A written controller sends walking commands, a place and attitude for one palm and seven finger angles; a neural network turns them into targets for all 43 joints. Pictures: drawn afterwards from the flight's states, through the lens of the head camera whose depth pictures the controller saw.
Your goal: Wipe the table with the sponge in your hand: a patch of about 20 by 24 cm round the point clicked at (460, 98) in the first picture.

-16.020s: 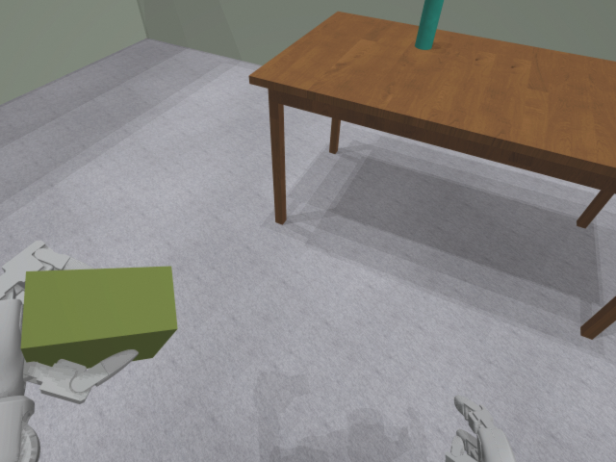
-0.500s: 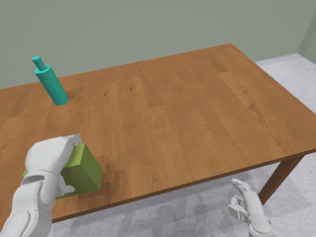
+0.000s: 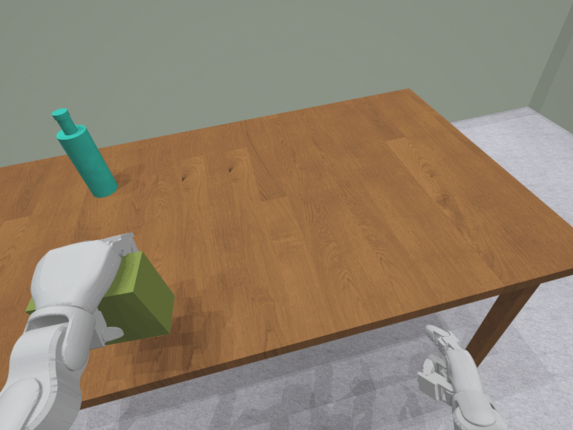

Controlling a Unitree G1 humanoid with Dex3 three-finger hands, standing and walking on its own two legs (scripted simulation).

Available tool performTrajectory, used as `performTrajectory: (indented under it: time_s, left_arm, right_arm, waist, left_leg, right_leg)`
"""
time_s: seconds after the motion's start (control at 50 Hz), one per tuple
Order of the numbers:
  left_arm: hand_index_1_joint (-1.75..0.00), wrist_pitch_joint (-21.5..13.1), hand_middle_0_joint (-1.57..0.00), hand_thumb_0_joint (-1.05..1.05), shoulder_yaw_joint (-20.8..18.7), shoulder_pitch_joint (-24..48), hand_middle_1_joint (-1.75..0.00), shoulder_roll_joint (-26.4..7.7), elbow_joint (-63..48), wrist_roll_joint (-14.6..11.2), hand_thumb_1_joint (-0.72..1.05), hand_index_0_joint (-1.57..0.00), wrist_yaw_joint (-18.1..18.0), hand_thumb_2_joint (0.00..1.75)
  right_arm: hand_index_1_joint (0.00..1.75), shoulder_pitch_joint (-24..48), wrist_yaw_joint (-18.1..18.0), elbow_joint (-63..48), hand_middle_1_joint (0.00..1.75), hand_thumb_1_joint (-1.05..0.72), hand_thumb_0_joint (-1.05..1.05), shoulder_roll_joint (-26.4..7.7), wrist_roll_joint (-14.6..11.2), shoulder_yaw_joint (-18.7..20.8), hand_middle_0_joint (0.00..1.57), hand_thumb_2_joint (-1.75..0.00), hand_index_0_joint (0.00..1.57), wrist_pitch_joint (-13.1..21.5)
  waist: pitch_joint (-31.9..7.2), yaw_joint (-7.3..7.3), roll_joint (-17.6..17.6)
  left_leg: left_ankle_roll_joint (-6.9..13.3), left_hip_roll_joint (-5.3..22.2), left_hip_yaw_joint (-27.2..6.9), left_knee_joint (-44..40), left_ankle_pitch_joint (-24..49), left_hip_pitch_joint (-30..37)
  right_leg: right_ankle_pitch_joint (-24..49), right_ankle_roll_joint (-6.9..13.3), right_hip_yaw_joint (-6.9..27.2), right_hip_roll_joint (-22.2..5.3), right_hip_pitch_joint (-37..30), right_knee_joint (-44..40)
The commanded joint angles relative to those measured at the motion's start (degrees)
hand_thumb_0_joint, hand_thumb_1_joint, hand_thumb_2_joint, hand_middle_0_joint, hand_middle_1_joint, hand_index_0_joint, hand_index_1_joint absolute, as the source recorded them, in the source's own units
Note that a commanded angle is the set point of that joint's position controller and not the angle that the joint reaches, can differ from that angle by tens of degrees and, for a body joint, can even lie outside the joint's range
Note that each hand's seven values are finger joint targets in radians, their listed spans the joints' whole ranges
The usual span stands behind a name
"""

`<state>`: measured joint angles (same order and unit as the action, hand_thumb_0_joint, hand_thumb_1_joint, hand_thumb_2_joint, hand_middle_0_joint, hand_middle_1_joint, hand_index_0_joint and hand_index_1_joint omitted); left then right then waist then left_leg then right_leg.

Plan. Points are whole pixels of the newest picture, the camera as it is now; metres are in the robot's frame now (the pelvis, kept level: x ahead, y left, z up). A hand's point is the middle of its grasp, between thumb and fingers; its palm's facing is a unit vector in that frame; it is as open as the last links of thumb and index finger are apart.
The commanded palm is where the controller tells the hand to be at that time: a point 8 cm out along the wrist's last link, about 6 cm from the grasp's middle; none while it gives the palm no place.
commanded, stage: move the sponge above the wiping area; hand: left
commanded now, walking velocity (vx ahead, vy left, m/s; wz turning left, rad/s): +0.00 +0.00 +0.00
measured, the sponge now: (116, 309) +0.22 +0.29 +0.07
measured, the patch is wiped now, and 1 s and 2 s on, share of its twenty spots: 0.00 0.00 0.00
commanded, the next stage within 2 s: none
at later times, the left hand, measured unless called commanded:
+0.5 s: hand (91, 291) +0.22 +0.32 +0.10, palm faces +0.09 -0.07 -0.99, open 10.1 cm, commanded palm +0.20 +0.29 +0.16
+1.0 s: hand (100, 305) +0.22 +0.31 +0.07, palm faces -0.02 -0.11 -0.99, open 10.1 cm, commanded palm +0.20 +0.30 +0.14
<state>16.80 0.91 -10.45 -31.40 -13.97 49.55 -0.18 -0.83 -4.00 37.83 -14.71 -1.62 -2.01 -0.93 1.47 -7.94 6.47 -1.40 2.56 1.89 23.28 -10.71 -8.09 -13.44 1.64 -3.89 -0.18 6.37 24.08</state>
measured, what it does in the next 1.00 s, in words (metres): stands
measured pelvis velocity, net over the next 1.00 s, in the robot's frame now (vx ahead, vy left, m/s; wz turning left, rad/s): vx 0.01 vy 0.01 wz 0.02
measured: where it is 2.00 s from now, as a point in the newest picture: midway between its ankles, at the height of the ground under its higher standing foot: outside the picture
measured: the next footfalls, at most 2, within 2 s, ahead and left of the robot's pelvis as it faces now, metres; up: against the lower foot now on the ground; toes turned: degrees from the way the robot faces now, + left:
none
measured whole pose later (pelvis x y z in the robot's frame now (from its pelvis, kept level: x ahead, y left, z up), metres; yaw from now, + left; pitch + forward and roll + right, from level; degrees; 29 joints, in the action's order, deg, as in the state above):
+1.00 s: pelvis +0.01 +0.01 +0.00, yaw +1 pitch -3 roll +0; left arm 20.9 1.6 -8.9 -27.8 -5.8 50.5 -0.3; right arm -1.4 -3.2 38.5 -15.4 -2.2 -1.6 -1.4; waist 1.2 -6.9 6.2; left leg -0.4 1.3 1.3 23.1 -10.9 -9.0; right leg -13.2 0.6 -4.3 -1.2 6.5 22.9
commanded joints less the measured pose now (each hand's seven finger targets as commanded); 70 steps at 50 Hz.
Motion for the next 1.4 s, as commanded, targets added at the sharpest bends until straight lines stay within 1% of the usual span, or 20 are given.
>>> performTrajectory:
  time_s: [0.0, 0.1, 0.24, 0.26, 0.28, 0.36, 0.48, 0.54, 0.64, 0.66, 0.68, 0.76, 0.9, 1.04, 1.06, 1.1, 1.16, 1.18, 1.36, 1.38]
  left_arm:
    - [-1.6, 3.82, -1.2, 0.0, -12.48, 9.77, -1.6, -12.53, -5.81, -0.34, 0.1, -1.2, -3.45, 1.3]
    - [-1.6, 5.18, -1.2, 0.0, -5.44, 11.07, -1.6, -9.06, -7.93, -0.86, 0.1, -1.2, 0.97, 1.3]
    - [-1.6, -3.0, -1.2, 0.0, -11.71, 11.57, -1.6, -14.34, -12.66, 2.42, 0.1, -1.2, -0.8, 1.3]
    - [-1.6, -3.41, -1.2, 0.0, -15.07, 11.23, -1.6, -17.12, -14.02, 2.68, 0.1, -1.2, -2.17, 1.3]
    - [-1.6, -3.54, -1.2, 0.0, -12.15, 12.34, -1.6, -13.67, -12.88, 3.26, 0.1, -1.2, -3.08, 1.3]
    - [-1.6, -0.44, -1.2, 0.0, -15.0, 10.86, -1.6, -14.08, -6.23, 2.16, 0.1, -1.2, -6.22, 1.3]
    - [-1.6, 4.95, -1.2, 0.0, -3.83, 10.89, -1.6, -5.58, -7.1, 1.14, 0.1, -1.2, -2.98, 1.3]
    - [-1.6, 4.57, -1.2, 0.0, -1.01, 14.18, -1.6, -5.14, -6.82, 1.76, 0.1, -1.2, -0.79, 1.3]
    - [-1.6, 0.75, -1.2, 0.0, -7.16, 16.17, -1.6, -10.98, -7.02, 4.75, 0.1, -1.2, -1.89, 1.3]
    - [-1.6, 0.34, -1.2, 0.0, -11.5, 16.15, -1.6, -15.1, -7.88, 5.22, 0.1, -1.2, -2.98, 1.3]
    - [-1.6, -0.11, -1.2, 0.0, -8.85, 16.78, -1.6, -11.53, -8.69, 5.53, 0.1, -1.2, -3.55, 1.3]
    - [-1.6, 0.85, -1.2, 0.0, -12.27, 13.72, -1.6, -12.94, -4.81, 4.31, 0.1, -1.2, -5.76, 1.3]
    - [-1.6, 3.8, -1.2, 0.0, -2.93, 11.78, -1.6, -5.29, -4.25, 2.09, 0.1, -1.2, -2.05, 1.3]
    - [-1.6, -2.28, -1.2, 0.0, -8.5, 17.42, -1.6, -11.71, -2.9, 4.37, 0.1, -1.2, -2.76, 1.3]
    - [-1.6, -2.93, -1.2, 0.0, -12.53, 17.49, -1.6, -15.63, -3.58, 4.6, 0.1, -1.2, -3.86, 1.3]
    - [-1.6, -4.17, -1.2, 0.0, -10.36, 18.27, -1.6, -12.24, -2.14, 5.05, 0.1, -1.2, -5.49, 1.3]
    - [-1.6, -3.48, -1.2, 0.0, -12.61, 17.32, -1.6, -13.4, -0.02, 4.32, 0.1, -1.2, -7.1, 1.3]
    - [-1.6, -2.81, -1.2, 0.0, -9.05, 17.89, -1.6, -9.53, 0.32, 3.99, 0.1, -1.2, -6.97, 1.3]
    - [-1.6, 0.5, -1.2, 0.0, -8.93, 14.24, -1.6, -11.34, 4.43, 2.79, 0.1, -1.2, -3.58, 1.3]
    - [-1.6, -0.2, -1.2, 0.0, -6.26, 16.23, -1.6, -8.83, 3.1, 3.2, 0.1, -1.2, -3.16, 1.3]
  right_arm:
    - [0.3, 12.56, 0.0, -9.92, 0.3, -0.9, 0.0, -5.62, -0.87, 2.05, 0.2, -0.9, 0.2, 2.92]
    - [0.3, 13.57, -0.32, -11.26, 0.3, -0.9, 0.0, -5.82, -1.28, 1.4, 0.2, -0.9, 0.2, 3.42]
    - [0.3, 9.78, -0.85, -10.69, 0.3, -0.9, 0.0, -5.37, 0.52, 2.23, 0.2, -0.9, 0.2, 4.72]
    - [0.3, 11.31, -0.83, -10.54, 0.3, -0.9, 0.0, -5.42, 0.53, 2.1, 0.2, -0.9, 0.2, 4.97]
    - [0.3, 10.27, -0.88, -10.83, 0.3, -0.9, 0.0, -4.87, 0.78, 1.86, 0.2, -0.9, 0.2, 4.87]
    - [0.3, 11.51, -0.23, -9.02, 0.3, -0.9, 0.0, -5.59, -0.19, 2.63, 0.2, -0.9, 0.2, 4.08]
    - [0.3, 13.9, 0.27, -10.66, 0.3, -0.9, 0.0, -5.52, -0.81, 1.72, 0.2, -0.9, 0.2, 3.42]
    - [0.3, 12.62, 0.18, -10.39, 0.3, -0.9, 0.0, -5.65, -0.76, 1.67, 0.2, -0.9, 0.2, 3.19]
    - [0.3, 10.55, -0.15, -9.67, 0.3, -0.9, 0.0, -5.43, 0.22, 1.95, 0.2, -0.9, 0.2, 3.34]
    - [0.3, 11.93, -0.21, -9.6, 0.3, -0.9, 0.0, -5.75, 0.41, 1.83, 0.2, -0.9, 0.2, 3.45]
    - [0.3, 11.26, -0.33, -10.25, 0.3, -0.9, 0.0, -4.96, 0.48, 1.63, 0.2, -0.9, 0.2, 3.51]
    - [0.3, 11.76, 0.19, -8.91, 0.3, -0.9, 0.0, -5.59, -0.01, 2.19, 0.2, -0.9, 0.2, 2.96]
    - [0.3, 12.07, 0.71, -10.06, 0.3, -0.9, 0.0, -5.47, -0.99, 1.89, 0.2, -0.9, 0.2, 2.71]
    - [0.3, 9.0, -0.63, -9.07, 0.3, -0.9, 0.0, -5.93, 0.14, 2.66, 0.2, -0.9, 0.2, 3.42]
    - [0.3, 10.09, -0.83, -8.92, 0.3, -0.9, 0.0, -6.08, 0.18, 2.51, 0.2, -0.9, 0.2, 3.71]
    - [0.3, 8.68, -1.15, -8.85, 0.3, -0.9, 0.0, -5.17, 0.05, 2.74, 0.2, -0.9, 0.2, 4.14]
    - [0.3, 9.72, -0.89, -8.0, 0.3, -0.9, 0.0, -5.86, -0.29, 3.04, 0.2, -0.9, 0.2, 4.03]
    - [0.3, 9.48, -0.82, -8.34, 0.3, -0.9, 0.0, -5.53, -0.32, 2.88, 0.2, -0.9, 0.2, 4.05]
    - [0.3, 10.3, -0.22, -8.75, 0.3, -0.9, 0.0, -6.81, -0.87, 2.81, 0.2, -0.9, 0.2, 3.25]
    - [0.3, 9.39, -0.32, -9.32, 0.3, -0.9, 0.0, -6.32, -0.76, 2.67, 0.2, -0.9, 0.2, 3.37]
  waist:
    - [-8.68, 0.0, -3.05]
    - [-8.21, 1.7, -3.08]
    - [-13.04, 0.51, -3.99]
    - [-12.51, -0.32, -2.37]
    - [-12.88, -0.06, -2.24]
    - [-8.41, -0.41, -0.98]
    - [-10.25, 0.52, -0.27]
    - [-10.09, 1.83, -2.61]
    - [-12.64, 0.8, -4.83]
    - [-12.39, -0.09, -3.57]
    - [-14.56, 0.0, -2.81]
    - [-11.19, -0.23, -0.61]
    - [-9.8, 1.73, -1.22]
    - [-11.5, 1.78, -5.0]
    - [-11.0, 1.04, -3.59]
    - [-12.5, 1.27, -2.48]
    - [-11.17, 0.85, 0.31]
    - [-12.53, 1.14, 0.62]
    - [-10.98, 1.49, -4.5]
    - [-12.39, 1.86, -4.35]
  left_leg:
    - [2.87, -3.39, -2.7, -1.49, 9.48, 2.32]
    - [3.57, -3.82, -2.73, -1.78, 7.07, 2.26]
    - [3.81, -3.54, -3.7, -0.36, 11.71, 5.74]
    - [3.62, -3.51, -4.3, -0.56, 11.33, 6.02]
    - [3.66, -3.63, -3.73, -0.61, 11.91, 5.57]
    - [2.77, -3.04, -4.19, -1.99, 9.74, 3.64]
    - [3.02, -3.21, -3.55, -2.97, 9.74, 2.9]
    - [3.31, -3.21, -4.11, -3.34, 8.28, 3.15]
    - [3.48, -3.18, -4.35, -2.43, 10.11, 4.67]
    - [3.37, -3.3, -4.79, -2.73, 9.66, 4.73]
    - [3.6, -3.45, -3.83, -2.0, 11.9, 5.4]
    - [2.83, -3.2, -4.47, -2.42, 12.11, 4.63]
    - [3.21, -3.3, -3.77, -2.44, 10.64, 3.14]
    - [3.82, -3.59, -3.45, -1.12, 9.62, 4.37]
    - [3.71, -3.78, -4.04, -1.33, 8.6, 4.79]
    - [3.62, -3.72, -3.34, -1.01, 10.08, 4.98]
    - [3.17, -3.76, -3.85, -1.38, 10.11, 4.53]
    - [3.35, -3.72, -3.12, -1.16, 10.7, 4.35]
    - [3.58, -3.94, -3.42, -1.15, 9.3, 1.91]
    - [3.91, -4.01, -3.03, -0.75, 9.67, 2.01]
  right_leg:
    - [6.35, 1.66, 7.12, -0.32, 0.21, -5.09]
    - [4.29, 0.99, 6.49, -0.61, 1.28, -5.19]
    - [8.45, 1.6, 6.03, -0.04, 0.21, -4.52]
    - [7.49, 2.42, 7.85, 0.84, 0.29, -4.77]
    - [7.66, 2.28, 5.34, 0.45, 0.43, -4.42]
    - [5.28, 2.82, 7.49, 0.91, 1.73, -5.46]
    - [6.56, 2.02, 3.91, 0.16, -0.1, -4.1]
    - [5.25, 1.56, 4.02, 0.11, 0.84, -4.8]
    - [6.07, 1.93, 4.64, 0.57, 0.08, -4.82]
    - [5.48, 2.71, 6.65, 1.35, -0.46, -5.03]
    - [7.88, 2.49, 4.45, 0.81, -1.22, -4.24]
    - [8.01, 3.1, 6.63, 1.26, -0.16, -5.13]
    - [7.77, 1.9, 3.91, 0.3, 0.5, -4.69]
    - [7.22, 1.67, 4.89, 0.46, 1.58, -5.41]
    - [5.52, 2.43, 6.9, 1.27, 1.6, -5.92]
    - [6.34, 2.22, 4.89, 0.79, 1.71, -5.25]
    - [6.81, 2.82, 6.37, 1.18, 1.94, -5.47]
    - [7.93, 2.44, 4.09, 0.69, 1.31, -4.88]
    - [8.89, 1.82, 5.11, 0.67, 0.55, -4.33]
    - [9.46, 1.52, 3.15, 0.45, 0.54, -3.81]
